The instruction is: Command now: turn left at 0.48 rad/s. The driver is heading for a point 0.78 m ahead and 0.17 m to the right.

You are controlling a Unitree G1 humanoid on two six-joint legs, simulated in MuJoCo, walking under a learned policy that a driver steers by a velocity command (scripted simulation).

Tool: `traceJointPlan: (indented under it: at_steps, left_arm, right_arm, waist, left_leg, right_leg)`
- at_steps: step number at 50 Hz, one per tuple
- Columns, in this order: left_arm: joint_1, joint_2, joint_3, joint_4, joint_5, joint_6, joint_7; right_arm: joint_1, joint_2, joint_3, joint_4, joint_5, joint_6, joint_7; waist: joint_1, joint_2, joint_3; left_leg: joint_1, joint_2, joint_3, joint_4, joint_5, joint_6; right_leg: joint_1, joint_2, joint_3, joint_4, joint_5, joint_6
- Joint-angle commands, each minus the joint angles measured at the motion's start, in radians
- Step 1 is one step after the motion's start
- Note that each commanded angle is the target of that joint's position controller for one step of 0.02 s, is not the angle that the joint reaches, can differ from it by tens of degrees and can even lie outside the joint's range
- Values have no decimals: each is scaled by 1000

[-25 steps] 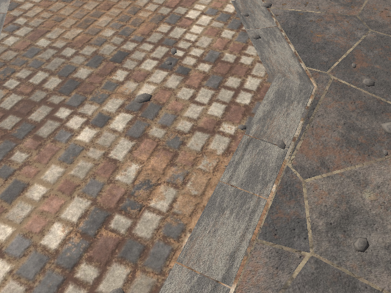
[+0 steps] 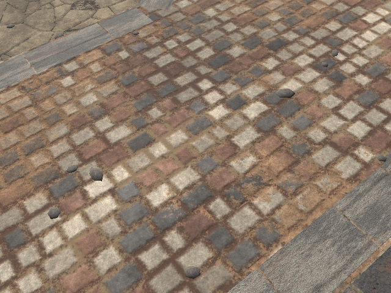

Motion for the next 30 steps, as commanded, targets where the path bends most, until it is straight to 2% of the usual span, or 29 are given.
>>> traceJointPlan:
  at_steps: [1,2,3,4,5,6,8,9,10,12,14,15,16,17,18,19,20,21,22,24,26,28,30]
  left_arm:
    - [-87,98,13,-94,0,-11,9]
    - [-77,85,2,-86,-15,-7,12]
    - [-70,64,-14,-73,-18,-6,12]
    - [-66,31,-32,-60,-14,-6,9]
    - [-62,28,-37,-51,-17,-3,5]
    - [-46,65,-24,-50,-26,7,4]
    - [32,183,18,-48,-31,25,7]
    - [55,201,25,-49,-32,29,8]
    - [59,203,29,-53,-38,31,9]
    - [45,190,33,-61,-56,35,14]
    - [11,173,36,-73,-74,45,25]
    - [13,153,34,-79,-77,48,32]
    - [39,104,22,-84,-67,49,33]
    - [50,80,20,-114,-63,41,29]
    - [104,162,46,-83,-50,38,28]
    - [130,189,60,-61,-56,44,24]
    - [149,169,61,-45,-55,59,26]
    - [153,148,55,-46,-49,70,26]
    - [140,121,46,-57,-47,75,20]
    - [69,95,28,-107,-55,72,6]
    - [19,82,16,-149,-56,66,-10]
    - [1,72,8,-180,-51,65,-26]
    - [6,76,8,-198,-48,67,-36]
  right_arm:
    - [82,-166,-47,-26,-14,-16,-3]
    - [77,-122,-34,-16,-22,-13,-8]
    - [82,-71,-14,-14,-26,-14,-5]
    - [77,-28,4,-14,-30,-18,0]
    - [59,-1,17,-22,-37,-24,4]
    - [21,6,21,-33,-40,-31,5]
    - [-36,-26,10,-42,-20,-43,0]
    - [-33,-39,5,-37,-7,-49,-1]
    - [-25,-46,2,-30,1,-53,-2]
    - [2,-47,-1,-12,5,-63,-1]
    - [65,-44,-7,23,4,-76,8]
    - [97,-67,-16,41,1,-79,9]
    - [116,-104,-25,41,-13,-73,5]
    - [67,-167,-39,40,-51,-62,14]
    - [-4,-101,-23,6,-73,-66,15]
    - [-54,-46,-5,-8,-67,-69,9]
    - [-87,-29,0,-14,-52,-71,4]
    - [-97,-20,3,-8,-32,-74,0]
    - [-87,-21,5,-2,-25,-73,-4]
    - [-43,-36,-3,12,-32,-63,-10]
    - [-7,-58,-11,24,-38,-49,-12]
    - [-6,-92,-22,29,-34,-43,-5]
    - [-23,-120,-33,29,-24,-43,9]
  waist:
    - [-35,-149,-62]
    - [-24,-137,-59]
    - [-22,-138,-53]
    - [-30,-140,-56]
    - [-30,-168,-53]
    - [-8,-206,-37]
    - [46,-242,-39]
    - [52,-240,-59]
    - [48,-239,-72]
    - [28,-241,-94]
    - [-16,-225,-125]
    - [-22,-201,-157]
    - [-13,-69,-186]
    - [19,233,-112]
    - [24,158,-96]
    - [45,99,-89]
    - [58,76,-79]
    - [54,87,-64]
    - [45,96,-51]
    - [0,100,-34]
    - [-34,95,-42]
    - [-43,90,-49]
    - [-34,88,-56]
  left_leg:
    - [-111,84,88,346,-46,-47]
    - [-106,76,94,385,-11,-61]
    - [-82,78,98,386,4,-73]
    - [-32,105,126,303,21,-80]
    - [-13,143,198,178,28,-90]
    - [-1,152,248,60,20,-97]
    - [15,116,273,-63,-29,-101]
    - [21,105,256,-109,-20,-97]
    - [25,100,240,-156,2,-90]
    - [60,96,217,-264,56,-68]
    - [197,101,228,-456,214,-36]
    - [336,154,222,-499,319,-15]
    - [475,309,120,-480,435,46]
    - [426,496,-78,-487,663,191]
    - [371,570,-62,-472,787,256]
    - [346,526,30,-457,804,237]
    - [341,465,116,-442,781,203]
    - [361,440,167,-425,807,189]
    - [354,423,216,-423,855,190]
    - [376,415,269,-440,851,215]
    - [422,437,286,-444,828,233]
    - [421,460,317,-445,817,238]
    - [389,474,361,-438,828,230]
  right_leg:
    - [72,-337,323,-166,63,-200]
    - [74,-293,288,-162,40,-180]
    - [56,-271,265,-162,82,-182]
    - [42,-235,228,-166,84,-171]
    - [62,-203,206,-168,78,-160]
    - [81,-177,207,-156,103,-156]
    - [141,-190,282,-126,165,-175]
    - [180,-207,334,-120,184,-184]
    - [210,-220,377,-117,205,-188]
    - [237,-225,435,-107,260,-182]
    - [188,-189,426,-71,268,-140]
    - [92,-155,389,-33,211,-96]
    - [-64,-89,292,115,-2,-43]
    - [-278,54,77,254,-348,20]
    - [-290,-17,62,490,-443,65]
    - [-286,-39,44,597,-396,80]
    - [-297,-49,25,653,-337,98]
    - [-343,-70,12,703,-272,115]
    - [-360,-87,-15,719,-238,130]
    - [-395,-119,-77,662,-184,154]
    - [-400,-147,-103,576,-172,161]
    - [-356,-165,-127,492,-170,149]
    - [-282,-164,-163,412,-157,125]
